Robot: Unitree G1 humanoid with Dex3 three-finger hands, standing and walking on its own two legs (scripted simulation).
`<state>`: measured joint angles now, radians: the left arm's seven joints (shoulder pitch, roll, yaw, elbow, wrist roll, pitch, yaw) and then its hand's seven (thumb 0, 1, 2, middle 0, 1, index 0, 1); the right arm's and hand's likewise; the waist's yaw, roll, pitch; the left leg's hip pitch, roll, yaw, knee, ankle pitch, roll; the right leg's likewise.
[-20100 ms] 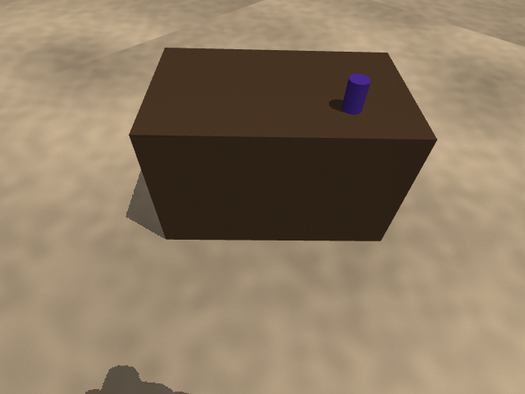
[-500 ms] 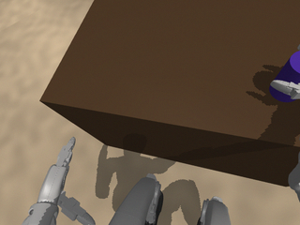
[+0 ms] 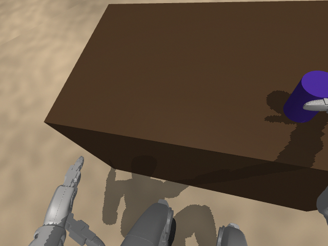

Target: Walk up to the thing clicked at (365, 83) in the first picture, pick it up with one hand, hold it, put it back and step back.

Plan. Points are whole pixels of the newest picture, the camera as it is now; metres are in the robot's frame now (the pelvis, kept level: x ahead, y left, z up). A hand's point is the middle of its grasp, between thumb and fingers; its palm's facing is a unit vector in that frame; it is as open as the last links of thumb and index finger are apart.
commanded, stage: withdraw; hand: right
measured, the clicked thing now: (308, 98) +0.52 -0.22 -0.01
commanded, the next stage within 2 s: rise in 0.08 s
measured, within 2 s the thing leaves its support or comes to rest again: neither
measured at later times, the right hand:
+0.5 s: hand out of the picture +0.47 -0.36 +0.12, palm faces +0.41 +0.87 -0.28, open 17.4 cm
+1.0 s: hand out of the picture +0.25 -0.28 +0.08, palm faces +0.33 +0.88 -0.34, open 17.1 cm
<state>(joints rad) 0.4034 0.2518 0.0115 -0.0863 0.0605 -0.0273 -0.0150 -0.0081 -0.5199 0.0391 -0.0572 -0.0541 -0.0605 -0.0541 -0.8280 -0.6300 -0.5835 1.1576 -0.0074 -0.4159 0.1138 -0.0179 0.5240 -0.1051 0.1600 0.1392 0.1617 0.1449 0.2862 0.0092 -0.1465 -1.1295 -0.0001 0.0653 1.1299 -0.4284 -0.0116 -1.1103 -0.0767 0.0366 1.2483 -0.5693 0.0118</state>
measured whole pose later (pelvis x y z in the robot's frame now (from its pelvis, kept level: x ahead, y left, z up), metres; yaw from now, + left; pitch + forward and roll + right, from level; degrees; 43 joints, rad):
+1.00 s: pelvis +0.04 +0.00 +0.08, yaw -2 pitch +6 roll +1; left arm 0.37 0.26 0.08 0.33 -0.06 0.06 0.07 -0.01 -0.48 0.08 -0.05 -0.05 -0.05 -0.06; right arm 0.25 -0.33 -0.21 0.19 0.07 0.06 -0.08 -0.02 0.47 -0.06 0.07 0.05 0.07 0.06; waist -0.02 -0.03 -0.09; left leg -0.44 0.03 0.04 0.68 -0.33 -0.02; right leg -0.40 -0.04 -0.01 0.73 -0.43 0.00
